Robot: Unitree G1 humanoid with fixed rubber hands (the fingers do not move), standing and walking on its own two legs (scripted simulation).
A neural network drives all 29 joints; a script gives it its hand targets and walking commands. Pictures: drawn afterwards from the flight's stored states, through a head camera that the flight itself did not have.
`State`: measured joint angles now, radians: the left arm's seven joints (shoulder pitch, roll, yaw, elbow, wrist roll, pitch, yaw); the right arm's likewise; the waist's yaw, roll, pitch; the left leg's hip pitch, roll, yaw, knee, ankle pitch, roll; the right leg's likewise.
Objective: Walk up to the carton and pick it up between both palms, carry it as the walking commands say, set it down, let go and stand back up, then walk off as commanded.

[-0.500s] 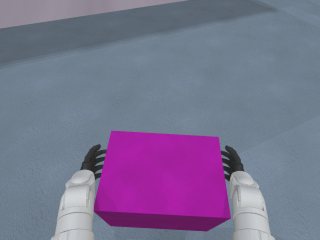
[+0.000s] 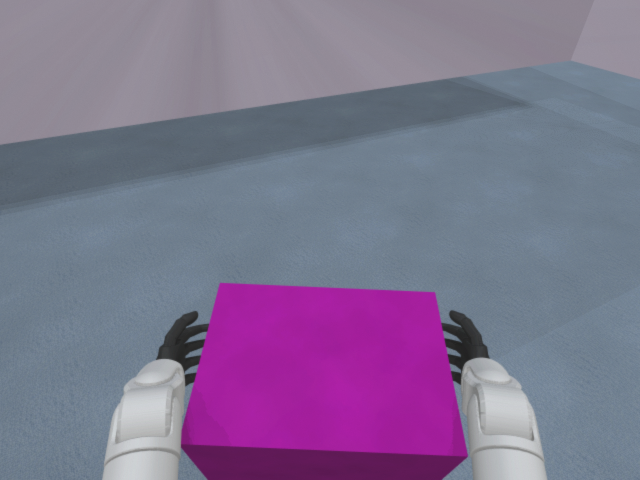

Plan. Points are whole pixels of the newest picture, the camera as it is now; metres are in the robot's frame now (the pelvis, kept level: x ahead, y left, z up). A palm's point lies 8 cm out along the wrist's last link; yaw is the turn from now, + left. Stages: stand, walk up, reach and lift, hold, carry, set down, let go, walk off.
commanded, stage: reach and lift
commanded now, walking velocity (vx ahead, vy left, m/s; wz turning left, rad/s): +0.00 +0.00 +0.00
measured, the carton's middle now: (322, 393) +0.29 -0.02 -0.02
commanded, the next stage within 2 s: hold in 1.08 s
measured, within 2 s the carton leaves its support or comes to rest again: neither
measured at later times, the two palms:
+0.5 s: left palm (164, 378) +0.28 +0.18 +0.05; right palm (466, 365) +0.28 -0.20 +0.05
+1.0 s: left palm (161, 385) +0.27 +0.18 +0.04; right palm (464, 369) +0.27 -0.20 +0.04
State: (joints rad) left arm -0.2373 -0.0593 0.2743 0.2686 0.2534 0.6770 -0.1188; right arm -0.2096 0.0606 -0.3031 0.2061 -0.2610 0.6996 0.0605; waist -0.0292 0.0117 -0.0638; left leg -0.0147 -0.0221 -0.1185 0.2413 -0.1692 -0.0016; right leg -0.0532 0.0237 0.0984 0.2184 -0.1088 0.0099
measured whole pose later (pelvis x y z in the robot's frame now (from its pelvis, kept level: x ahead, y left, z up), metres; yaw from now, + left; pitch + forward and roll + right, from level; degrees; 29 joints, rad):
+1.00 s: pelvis +0.00 +0.00 +0.00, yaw +0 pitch -4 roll +0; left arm -0.18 -0.08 0.28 0.16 0.26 0.70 -0.13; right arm -0.18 0.08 -0.28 0.14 -0.27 0.70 0.07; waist 0.00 0.01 -0.01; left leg 0.01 -0.02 -0.12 0.21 -0.15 -0.01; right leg -0.03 0.03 0.09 0.20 -0.10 0.00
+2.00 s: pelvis +0.00 +0.00 +0.00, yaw +0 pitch -3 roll +0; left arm -0.18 -0.08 0.27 0.14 0.25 0.70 -0.12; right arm -0.18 0.07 -0.29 0.13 -0.27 0.70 0.08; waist 0.00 0.01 -0.01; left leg -0.01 -0.02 -0.11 0.22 -0.15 0.00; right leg -0.05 0.02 0.09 0.21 -0.10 0.01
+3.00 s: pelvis -0.15 -0.10 -0.02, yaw +0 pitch +3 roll -3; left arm 0.02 -0.03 0.17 -0.54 0.02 1.23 0.00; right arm 0.02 0.07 -0.23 -0.52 -0.05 1.18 0.02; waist 0.01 0.02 -0.14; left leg -0.39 0.15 0.05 0.59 -0.25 -0.04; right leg -0.57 -0.03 -0.05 1.02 -0.41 0.03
